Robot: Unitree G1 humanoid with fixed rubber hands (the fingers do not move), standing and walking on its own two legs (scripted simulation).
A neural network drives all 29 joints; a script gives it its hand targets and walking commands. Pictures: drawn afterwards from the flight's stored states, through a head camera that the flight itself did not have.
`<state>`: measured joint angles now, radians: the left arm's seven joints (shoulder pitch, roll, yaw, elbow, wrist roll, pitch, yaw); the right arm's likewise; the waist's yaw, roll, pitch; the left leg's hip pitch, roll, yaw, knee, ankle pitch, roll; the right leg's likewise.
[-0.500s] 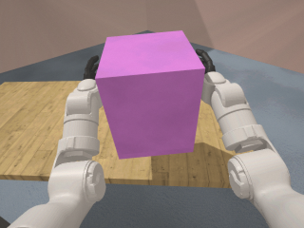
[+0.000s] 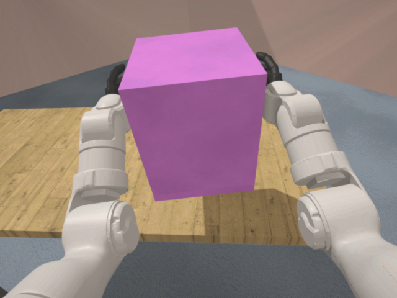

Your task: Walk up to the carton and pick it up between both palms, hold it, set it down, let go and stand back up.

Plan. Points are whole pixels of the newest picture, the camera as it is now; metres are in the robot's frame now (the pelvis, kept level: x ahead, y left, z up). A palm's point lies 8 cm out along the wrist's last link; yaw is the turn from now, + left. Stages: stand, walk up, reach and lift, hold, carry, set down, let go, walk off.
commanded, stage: hold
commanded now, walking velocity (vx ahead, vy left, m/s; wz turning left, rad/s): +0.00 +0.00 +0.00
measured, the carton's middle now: (195, 115) +0.39 +0.02 +0.23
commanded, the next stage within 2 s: none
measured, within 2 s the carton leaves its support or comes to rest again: neither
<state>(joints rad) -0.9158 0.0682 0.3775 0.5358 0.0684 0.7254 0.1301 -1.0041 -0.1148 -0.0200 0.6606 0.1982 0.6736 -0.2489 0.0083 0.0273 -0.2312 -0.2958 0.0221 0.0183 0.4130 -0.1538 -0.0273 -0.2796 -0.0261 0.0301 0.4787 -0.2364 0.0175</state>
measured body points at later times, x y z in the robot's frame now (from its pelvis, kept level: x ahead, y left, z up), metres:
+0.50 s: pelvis -0.01 +0.00 +0.00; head -0.11 -0.02 +0.44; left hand +0.37 +0.17 +0.30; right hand +0.38 -0.13 +0.31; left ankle +0.04 +0.14 -0.74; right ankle +0.01 -0.13 -0.74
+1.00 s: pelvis -0.01 +0.00 +0.00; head -0.11 -0.02 +0.44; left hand +0.37 +0.16 +0.30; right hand +0.38 -0.13 +0.32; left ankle +0.04 +0.14 -0.74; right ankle +0.01 -0.13 -0.74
